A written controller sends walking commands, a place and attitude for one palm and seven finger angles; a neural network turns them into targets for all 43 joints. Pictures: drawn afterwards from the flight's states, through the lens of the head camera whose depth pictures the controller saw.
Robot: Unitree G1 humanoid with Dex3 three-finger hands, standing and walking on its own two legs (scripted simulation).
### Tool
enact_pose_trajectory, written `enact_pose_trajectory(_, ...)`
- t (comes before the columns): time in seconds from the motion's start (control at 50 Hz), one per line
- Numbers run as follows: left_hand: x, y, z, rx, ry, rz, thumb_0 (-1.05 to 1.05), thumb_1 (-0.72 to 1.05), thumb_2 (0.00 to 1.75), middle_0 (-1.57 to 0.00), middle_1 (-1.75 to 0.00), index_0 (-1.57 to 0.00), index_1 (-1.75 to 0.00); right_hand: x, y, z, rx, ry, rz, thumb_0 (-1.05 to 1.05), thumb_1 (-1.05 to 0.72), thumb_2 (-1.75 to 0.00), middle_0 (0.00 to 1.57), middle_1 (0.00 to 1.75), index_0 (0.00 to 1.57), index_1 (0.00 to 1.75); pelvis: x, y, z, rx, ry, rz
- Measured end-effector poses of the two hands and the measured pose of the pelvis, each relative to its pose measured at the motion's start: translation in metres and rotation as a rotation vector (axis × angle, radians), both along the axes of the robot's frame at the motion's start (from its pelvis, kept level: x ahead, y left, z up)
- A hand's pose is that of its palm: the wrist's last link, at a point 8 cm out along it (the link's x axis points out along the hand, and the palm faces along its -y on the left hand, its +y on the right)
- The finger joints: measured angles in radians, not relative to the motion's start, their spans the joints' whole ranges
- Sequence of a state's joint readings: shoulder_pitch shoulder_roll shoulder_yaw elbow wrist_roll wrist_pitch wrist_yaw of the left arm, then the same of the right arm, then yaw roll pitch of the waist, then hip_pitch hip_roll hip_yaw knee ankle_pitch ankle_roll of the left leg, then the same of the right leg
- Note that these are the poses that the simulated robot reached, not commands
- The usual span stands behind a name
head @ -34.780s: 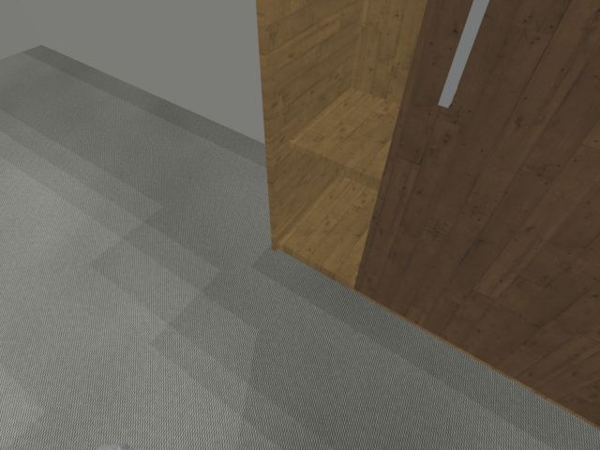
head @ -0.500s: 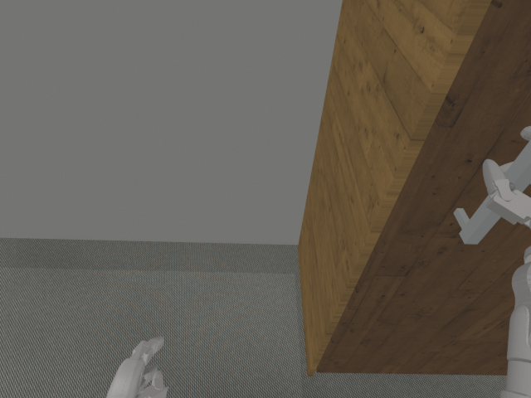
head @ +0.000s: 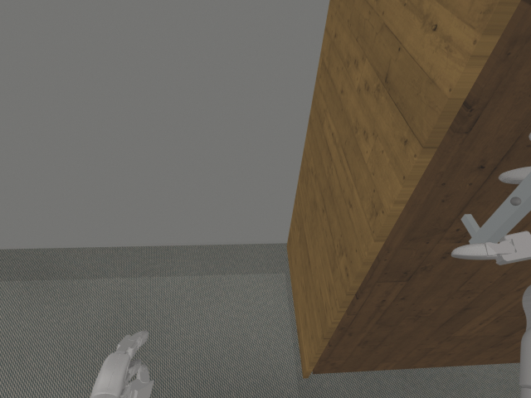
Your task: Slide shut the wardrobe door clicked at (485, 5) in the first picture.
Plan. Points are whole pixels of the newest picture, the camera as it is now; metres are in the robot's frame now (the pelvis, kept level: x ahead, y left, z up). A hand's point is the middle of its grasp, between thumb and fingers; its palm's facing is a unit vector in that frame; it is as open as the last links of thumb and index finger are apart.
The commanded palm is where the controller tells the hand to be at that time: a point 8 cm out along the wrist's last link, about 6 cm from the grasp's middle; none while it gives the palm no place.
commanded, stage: slip the hand off the handle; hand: right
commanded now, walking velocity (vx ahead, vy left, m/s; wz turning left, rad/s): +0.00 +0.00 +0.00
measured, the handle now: out of the picture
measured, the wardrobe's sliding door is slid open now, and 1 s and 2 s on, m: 0.00 0.01 0.01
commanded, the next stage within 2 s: draw the hand back to the body in 1.28 s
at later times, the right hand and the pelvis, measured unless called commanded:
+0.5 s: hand out of the picture +0.27 -0.35 +0.21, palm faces +0.56 +0.80 -0.22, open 14.7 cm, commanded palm +0.24 -0.38 +0.21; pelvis -0.02 +0.00 -0.01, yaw +1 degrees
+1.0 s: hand out of the picture +0.21 -0.36 +0.21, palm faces +0.55 +0.81 -0.20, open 14.7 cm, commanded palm +0.16 -0.39 +0.21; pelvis -0.01 -0.05 +0.00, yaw +1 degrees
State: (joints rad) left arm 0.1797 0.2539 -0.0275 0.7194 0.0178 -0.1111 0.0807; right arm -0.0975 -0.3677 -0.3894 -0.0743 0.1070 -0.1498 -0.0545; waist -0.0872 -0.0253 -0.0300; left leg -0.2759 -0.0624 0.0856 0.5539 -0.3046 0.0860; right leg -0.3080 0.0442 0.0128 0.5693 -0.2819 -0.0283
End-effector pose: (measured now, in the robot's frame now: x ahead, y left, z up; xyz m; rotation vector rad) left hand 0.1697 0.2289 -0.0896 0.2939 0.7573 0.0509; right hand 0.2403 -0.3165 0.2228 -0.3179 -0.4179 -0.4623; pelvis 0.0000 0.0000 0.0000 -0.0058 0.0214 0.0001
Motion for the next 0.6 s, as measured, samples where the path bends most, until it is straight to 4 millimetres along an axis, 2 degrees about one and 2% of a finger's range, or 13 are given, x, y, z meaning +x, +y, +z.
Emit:
enact_pose_trajectory(0.12,0.013,-0.004,0.002,-0.028,-0.027,0.011,0.01,0.9,0.89,-0.21,-0.3,-0.2,-0.3,-0.003,0.001,0.0,-0.002,0.02,0.016,-0.01,0.55,-0.2,0.51,1.35,0.24,1.15,0.004,0.003,-0.001,-0.007,0.007,0.006)
enact_pose_trajectory(0.22,0.01,-0.004,0.003,-0.038,-0.031,0.032,0.01,0.9,0.89,-0.21,-0.3,-0.21,-0.3,-0.003,-0.003,0.0,-0.018,0.031,0.034,-0.01,0.55,-0.2,0.51,1.33,0.24,1.14,0.001,0.006,-0.002,-0.008,0.011,0.013)
enact_pose_trajectory(0.28,0.003,0.0,0.001,-0.036,-0.02,0.051,0.01,0.9,0.89,-0.21,-0.3,-0.21,-0.3,-0.005,-0.016,-0.001,-0.005,0.041,-0.002,-0.01,0.55,-0.2,0.49,1.3,0.24,1.14,-0.002,0.007,-0.003,-0.007,0.015,0.015)
enact_pose_trajectory(0.4,-0.022,0.012,-0.007,-0.003,0.031,0.081,0.01,0.9,0.89,-0.21,-0.3,-0.21,-0.3,-0.012,-0.055,-0.01,0.037,0.061,-0.115,-0.01,0.55,-0.2,0.37,1.22,0.25,1.15,-0.011,0.007,-0.005,0.0,0.025,0.016)
enact_pose_trajectory(0.52,-0.049,0.021,-0.014,0.046,0.082,0.118,0.01,0.9,0.89,-0.21,-0.3,-0.21,-0.3,-0.011,-0.065,-0.01,-0.002,0.039,-0.083,-0.01,0.55,-0.2,0.29,1.18,0.25,1.15,-0.017,-0.001,-0.008,0.01,0.031,0.015)
enact_pose_trajectory(0.6,-0.061,0.02,-0.016,0.066,0.103,0.141,0.01,0.9,0.89,-0.21,-0.3,-0.2,-0.3,-0.009,-0.075,-0.01,-0.004,0.018,-0.046,-0.01,0.55,-0.2,0.34,1.23,0.25,1.16,-0.021,-0.007,-0.009,0.018,0.032,0.014)
